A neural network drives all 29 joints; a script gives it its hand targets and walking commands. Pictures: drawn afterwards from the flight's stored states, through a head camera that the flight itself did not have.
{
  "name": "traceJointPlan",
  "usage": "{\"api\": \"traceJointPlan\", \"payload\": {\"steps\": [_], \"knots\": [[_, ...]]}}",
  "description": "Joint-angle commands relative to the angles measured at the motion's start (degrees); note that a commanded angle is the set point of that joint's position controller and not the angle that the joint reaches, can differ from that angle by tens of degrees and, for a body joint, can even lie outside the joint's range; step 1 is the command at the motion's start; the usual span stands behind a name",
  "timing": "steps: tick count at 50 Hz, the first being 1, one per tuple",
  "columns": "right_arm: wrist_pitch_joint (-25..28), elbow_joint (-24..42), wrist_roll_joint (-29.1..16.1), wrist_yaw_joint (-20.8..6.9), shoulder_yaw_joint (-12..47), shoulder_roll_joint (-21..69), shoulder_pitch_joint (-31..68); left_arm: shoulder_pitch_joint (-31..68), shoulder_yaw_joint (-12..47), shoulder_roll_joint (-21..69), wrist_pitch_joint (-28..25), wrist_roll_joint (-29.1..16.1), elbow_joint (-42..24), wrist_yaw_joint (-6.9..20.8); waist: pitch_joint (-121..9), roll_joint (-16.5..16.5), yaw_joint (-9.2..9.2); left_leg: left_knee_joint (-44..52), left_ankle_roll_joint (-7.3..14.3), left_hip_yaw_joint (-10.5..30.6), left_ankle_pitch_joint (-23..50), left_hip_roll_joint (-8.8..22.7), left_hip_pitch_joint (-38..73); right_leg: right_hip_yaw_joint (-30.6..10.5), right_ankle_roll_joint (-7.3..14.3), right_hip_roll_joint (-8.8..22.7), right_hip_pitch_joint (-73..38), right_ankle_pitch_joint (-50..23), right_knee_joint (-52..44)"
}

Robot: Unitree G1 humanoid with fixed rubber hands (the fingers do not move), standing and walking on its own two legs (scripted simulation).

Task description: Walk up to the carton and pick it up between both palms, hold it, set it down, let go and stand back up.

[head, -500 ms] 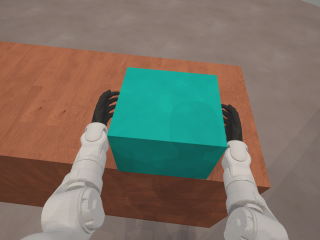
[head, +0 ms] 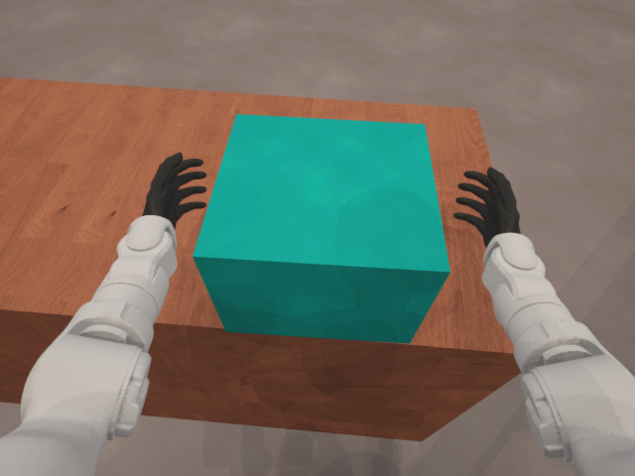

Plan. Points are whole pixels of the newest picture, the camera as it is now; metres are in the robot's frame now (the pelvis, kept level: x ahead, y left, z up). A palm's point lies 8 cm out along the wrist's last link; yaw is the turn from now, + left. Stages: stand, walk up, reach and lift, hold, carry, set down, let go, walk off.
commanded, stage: set down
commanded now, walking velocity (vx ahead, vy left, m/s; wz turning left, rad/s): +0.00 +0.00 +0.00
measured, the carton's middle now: (323, 229) +0.44 +0.01 +0.05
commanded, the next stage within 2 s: none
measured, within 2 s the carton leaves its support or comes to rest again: neither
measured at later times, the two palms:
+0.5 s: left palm (134, 156) +0.42 +0.21 +0.19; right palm (533, 195) +0.41 -0.22 +0.16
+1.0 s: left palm (126, 255) +0.35 +0.23 +0.12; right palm (533, 282) +0.33 -0.22 +0.10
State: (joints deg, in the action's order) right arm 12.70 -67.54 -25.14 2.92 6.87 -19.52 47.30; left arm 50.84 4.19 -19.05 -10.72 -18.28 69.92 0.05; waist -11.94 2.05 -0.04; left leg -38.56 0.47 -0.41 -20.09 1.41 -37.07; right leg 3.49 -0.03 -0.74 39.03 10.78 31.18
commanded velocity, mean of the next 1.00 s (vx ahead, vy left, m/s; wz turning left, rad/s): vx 0.00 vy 0.00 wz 0.00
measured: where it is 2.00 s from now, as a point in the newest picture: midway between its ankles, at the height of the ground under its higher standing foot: outside the picture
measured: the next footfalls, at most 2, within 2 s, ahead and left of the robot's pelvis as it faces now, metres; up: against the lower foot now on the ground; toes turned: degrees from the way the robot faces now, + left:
none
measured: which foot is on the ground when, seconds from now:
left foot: down 0.00-1.00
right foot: down 0.00-1.00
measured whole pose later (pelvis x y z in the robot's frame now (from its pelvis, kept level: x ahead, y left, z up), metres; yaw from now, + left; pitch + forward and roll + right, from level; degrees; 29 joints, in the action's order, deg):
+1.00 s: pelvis -0.02 -0.02 +0.02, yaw +2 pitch +1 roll +0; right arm -9.8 -28.5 -18.2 7.7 -3.1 -12.9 23.3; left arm 31.2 -3.2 -21.8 12.9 -15.7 35.7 2.3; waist 0.2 -0.9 1.2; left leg -26.3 -0.6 0.8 -14.2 0.7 -12.9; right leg 4.6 1.7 -0.3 16.1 7.7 22.9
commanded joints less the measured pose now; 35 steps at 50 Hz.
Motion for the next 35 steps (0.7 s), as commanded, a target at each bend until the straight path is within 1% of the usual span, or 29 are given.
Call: {"api": "traceJointPlan", "payload": {"steps": [1,3,5,7,8,10,11,13,14,15,16,17,18,19,20,22,23,24,25,26,27,28,29,30,31,32,33,34,35], "knots": [[-0.3,13.3,-2.8,-1.4,-0.7,-11.6,28.1,30.7,0.2,-12.0,0.3,-2.2,-17.4,0.0,-43.0,0.8,1.26,1.1,-7.1,1.1,42.8,-1.6,20.3,-0.6,-0.7,-2.6,-23.6,-29.6,1.0],[-2.3,20.0,-3.6,-1.8,-1.1,-12.9,29.8,32.4,0.2,-14.6,1.9,-4.0,-22.7,-0.1,-48.1,0.9,0.75,0.8,-5.9,0.1,42.7,-2.7,21.4,-1.1,-1.0,-2.9,-25.0,-31.0,1.2],[-4.9,17.1,-1.5,-1.7,-2.9,-13.1,31.6,34.4,0.9,-15.0,4.3,-3.9,-17.4,0.2,-41.7,0.4,1.69,2.7,-5.8,0.9,34.5,-2.3,19.4,-1.1,-0.7,-2.0,-23.9,-25.2,0.0],[-6.1,20.4,-1.1,-1.2,-5.2,-13.5,32.0,36.5,2.1,-16.7,5.3,-5.5,-21.2,-0.1,-43.6,2.4,2.04,3.2,-5.0,1.0,32.6,-2.3,18.0,-1.9,-0.4,-1.7,-25.2,-24.4,-0.1],[-7.0,22.8,-1.6,-1.1,-4.7,-14.1,32.4,36.3,1.4,-16.6,6.1,-6.1,-23.2,-0.3,-45.8,2.0,0.97,3.6,-5.1,1.1,34.7,-2.2,19.8,-1.7,-0.5,-1.7,-26.1,-26.2,0.0],[-10.0,18.2,0.6,-0.5,-6.0,-12.8,32.6,35.9,1.7,-16.0,8.9,-5.6,-16.0,0.5,-38.3,0.8,2.72,5.1,-4.7,2.1,27.9,-2.1,17.8,-2.0,-0.3,-1.1,-25.3,-20.5,-1.5],[-10.7,21.7,0.4,-0.4,-6.4,-14.3,33.4,37.0,0.8,-17.7,9.8,-5.6,-21.0,0.3,-40.8,1.2,1.46,6.1,-4.5,1.3,27.8,-2.5,18.1,-1.9,-0.5,-1.2,-26.7,-21.1,-2.0],[-12.9,20.8,1.2,0.2,-7.3,-13.9,33.9,38.0,1.1,-17.7,12.1,-5.2,-18.2,0.2,-37.1,1.3,1.87,7.6,-4.1,1.6,25.2,-2.4,15.9,-2.3,-0.1,-0.7,-29.0,-18.6,-2.6],[-13.4,23.8,0.7,0.5,-8.2,-15.1,33.4,38.5,1.1,-17.7,12.9,-5.9,-23.0,-0.4,-40.3,3.0,1.39,8.5,-4.7,1.7,25.9,-2.0,17.9,-2.1,0.1,-0.8,-30.2,-19.4,-2.8],[-14.9,24.8,1.8,0.6,-9.3,-15.1,35.9,40.7,1.0,-18.2,14.7,-5.7,-22.4,-0.6,-40.2,1.9,2.52,9.3,-4.7,1.8,24.4,-2.1,19.1,-1.6,0.1,-1.4,-29.2,-18.1,-3.7],[-16.0,24.2,2.0,0.6,-8.6,-14.4,34.1,38.9,0.6,-17.9,15.9,-5.5,-21.9,-0.8,-37.9,1.9,1.32,9.8,-4.2,1.1,24.3,-2.5,19.0,-1.9,0.3,-1.2,-30.5,-18.0,-3.7],[-17.6,22.0,2.6,0.7,-9.3,-13.7,34.0,38.7,1.2,-18.0,17.3,-5.4,-18.3,-0.6,-34.2,1.9,2.41,10.5,-3.9,1.8,23.3,-2.2,18.1,-1.7,0.5,-0.9,-29.8,-17.1,-4.2],[-18.7,21.7,3.0,0.7,-9.7,-13.9,36.0,39.8,0.7,-17.7,18.1,-5.3,-16.5,-0.3,-31.0,0.2,2.01,11.8,-3.6,1.8,19.9,-2.0,16.7,-1.9,0.5,-0.6,-29.8,-13.8,-5.2],[-19.0,23.0,2.8,1.0,-8.7,-12.9,31.0,35.2,-0.2,-17.3,18.6,-4.6,-18.1,-0.2,-31.2,-1.5,1.66,12.9,-3.0,2.0,20.4,-2.0,17.1,-2.0,0.2,-0.6,-33.2,-16.2,-5.4],[-19.1,27.1,2.7,1.4,-9.4,-14.0,34.4,38.8,-1.0,-19.7,18.8,-4.7,-21.4,-0.1,-34.7,-1.8,1.37,12.9,-2.9,1.2,21.0,-2.2,16.8,-2.5,0.0,-0.6,-34.9,-17.4,-5.6],[-21.0,24.5,4.0,2.0,-11.0,-12.8,31.4,38.0,-1.0,-18.3,20.2,-3.1,-22.0,-0.1,-31.8,2.0,2.26,14.6,-3.5,1.0,20.1,-2.4,16.8,-2.6,0.5,-0.3,-37.1,-17.2,-6.2],[-21.5,25.9,3.8,2.1,-10.7,-13.5,30.2,35.3,-1.9,-17.6,21.8,-1.9,-24.1,-0.2,-31.6,1.8,2.37,15.4,-3.8,1.6,23.1,-2.0,19.9,-2.0,0.7,-1.3,-38.7,-18.6,-6.6],[-22.7,26.3,3.4,2.1,-10.7,-13.1,34.2,39.6,-2.3,-19.0,22.7,-2.9,-21.3,-0.2,-28.4,1.6,1.48,15.4,-3.7,1.3,21.0,-1.9,18.8,-2.1,0.7,-1.0,-36.1,-14.6,-7.5],[-23.4,25.5,4.4,2.5,-11.2,-12.9,32.2,37.8,-1.4,-17.9,23.1,-3.7,-20.0,0.0,-26.7,-0.9,3.03,15.9,-3.4,1.5,17.8,-1.9,17.9,-2.1,0.6,-0.8,-37.3,-13.6,-7.8],[-23.0,25.2,3.4,2.6,-8.2,-9.6,20.6,26.0,-2.0,-13.7,23.0,-1.7,-20.7,0.7,-24.7,-1.0,1.66,16.2,-3.1,1.6,21.0,-2.1,19.6,-2.8,1.0,-0.8,-41.5,-17.9,-7.5],[-22.6,30.9,3.6,3.2,-10.3,-10.8,28.2,33.1,-4.3,-17.8,22.8,-1.2,-24.0,1.3,-28.0,-0.3,1.24,16.0,-2.7,0.3,21.6,-2.8,17.2,-3.2,0.5,-0.4,-42.8,-18.8,-7.3],[-22.9,30.0,4.8,3.3,-10.5,-10.6,29.1,34.1,-4.6,-18.2,22.7,-1.3,-21.7,1.1,-26.1,-1.9,1.43,17.1,-2.3,0.5,18.1,-2.7,14.1,-3.2,0.2,-0.3,-43.4,-15.8,-7.3],[-22.4,32.2,4.2,3.2,-8.6,-8.7,22.9,27.5,-5.3,-16.3,22.2,-0.1,-22.4,1.3,-25.0,-2.6,0.62,17.3,-1.9,0.3,19.5,-3.1,14.2,-3.5,0.1,-0.3,-46.4,-18.1,-6.7],[-22.2,34.0,4.0,3.2,-9.1,-8.3,23.4,29.1,-6.4,-17.0,21.7,0.4,-26.5,1.5,-26.4,-2.0,0.37,17.3,-2.3,0.0,21.6,-3.3,13.4,-3.6,0.2,-0.2,-47.8,-19.9,-6.5],[-22.0,30.4,5.6,3.3,-10.3,-7.4,20.6,26.8,-6.7,-15.9,21.9,1.7,-23.6,1.8,-22.4,-2.3,1.65,18.0,-2.3,0.7,20.0,-3.1,14.3,-3.4,0.0,-0.2,-47.2,-18.4,-7.1],[-22.0,29.7,4.4,3.2,-6.9,-5.0,17.7,22.9,-7.9,-15.1,21.8,2.4,-20.6,2.7,-18.1,-5.0,0.15,18.7,-1.2,0.3,18.4,-3.6,13.0,-4.4,0.3,0.1,-50.1,-17.6,-7.9],[-22.2,34.2,3.9,3.5,-9.1,-7.3,22.1,28.3,-7.4,-17.3,21.4,1.0,-25.6,2.9,-19.2,-3.4,0.79,19.6,-1.7,0.1,16.1,-3.3,12.4,-4.7,0.1,0.4,-48.8,-15.0,-8.4],[-21.3,33.7,4.4,3.4,-8.4,-5.4,15.1,21.3,-7.6,-14.2,20.6,1.9,-26.1,2.5,-17.7,-2.9,0.94,19.4,-1.5,0.6,17.3,-3.0,14.0,-4.2,0.5,0.1,-49.5,-15.5,-7.6],[-21.0,38.8,5.3,3.9,-11.5,-7.5,26.2,32.5,-8.1,-19.5,19.8,0.7,-27.4,2.4,-21.0,-2.5,0.54,18.7,-1.2,-0.5,12.8,-3.7,11.5,-4.5,0.1,0.7,-46.1,-10.1,-8.1]]}}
